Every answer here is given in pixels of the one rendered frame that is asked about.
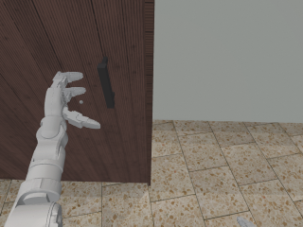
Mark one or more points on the robot right hand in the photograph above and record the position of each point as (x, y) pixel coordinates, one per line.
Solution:
(244, 222)

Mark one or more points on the robot left forearm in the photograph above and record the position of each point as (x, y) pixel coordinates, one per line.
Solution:
(43, 180)

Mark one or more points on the robot left hand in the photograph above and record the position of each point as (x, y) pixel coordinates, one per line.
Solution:
(57, 96)

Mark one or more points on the left robot upper arm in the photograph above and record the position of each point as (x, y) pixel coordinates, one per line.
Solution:
(44, 214)

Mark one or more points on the handle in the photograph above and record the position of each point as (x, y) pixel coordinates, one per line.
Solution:
(105, 82)

